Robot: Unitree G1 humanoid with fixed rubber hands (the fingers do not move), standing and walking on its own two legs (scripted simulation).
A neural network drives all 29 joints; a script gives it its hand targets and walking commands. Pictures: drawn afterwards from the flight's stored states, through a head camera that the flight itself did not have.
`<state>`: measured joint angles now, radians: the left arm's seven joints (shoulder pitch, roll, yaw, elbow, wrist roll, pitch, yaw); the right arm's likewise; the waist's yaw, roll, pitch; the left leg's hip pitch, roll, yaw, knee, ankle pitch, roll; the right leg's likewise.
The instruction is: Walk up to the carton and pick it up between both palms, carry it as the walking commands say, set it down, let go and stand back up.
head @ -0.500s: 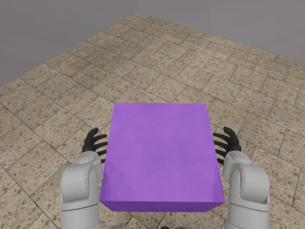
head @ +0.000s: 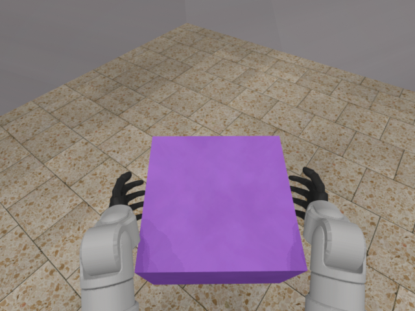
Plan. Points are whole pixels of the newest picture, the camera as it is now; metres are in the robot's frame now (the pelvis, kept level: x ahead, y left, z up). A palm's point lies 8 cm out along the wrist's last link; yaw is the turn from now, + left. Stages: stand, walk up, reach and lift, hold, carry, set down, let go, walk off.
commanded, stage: carry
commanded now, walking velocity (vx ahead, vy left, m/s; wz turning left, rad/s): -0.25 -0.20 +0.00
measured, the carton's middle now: (216, 210) +0.32 +0.01 +0.01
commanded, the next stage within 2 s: none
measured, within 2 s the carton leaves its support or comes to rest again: neither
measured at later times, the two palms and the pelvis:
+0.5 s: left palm out of the picture +0.08 +0.01 +0.09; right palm out of the picture +0.09 -0.33 +0.08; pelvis -0.19 -0.16 +0.00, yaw -1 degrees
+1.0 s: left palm out of the picture -0.12 -0.12 +0.09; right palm out of the picture -0.09 -0.45 +0.10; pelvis -0.38 -0.30 +0.01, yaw +0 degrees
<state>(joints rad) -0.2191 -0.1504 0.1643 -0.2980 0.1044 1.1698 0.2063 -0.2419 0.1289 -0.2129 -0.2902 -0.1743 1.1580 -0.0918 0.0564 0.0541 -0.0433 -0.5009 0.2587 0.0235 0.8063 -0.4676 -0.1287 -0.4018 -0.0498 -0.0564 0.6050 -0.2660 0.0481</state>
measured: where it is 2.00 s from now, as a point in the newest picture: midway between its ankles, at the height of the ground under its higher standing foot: outside the picture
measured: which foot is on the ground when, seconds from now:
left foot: up 0.00-0.16, down 0.18-0.46, up 0.48-0.72, down 0.74-1.00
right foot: down 0.00-0.18, up 0.20-0.44, down 0.46-0.74, up 0.76-1.00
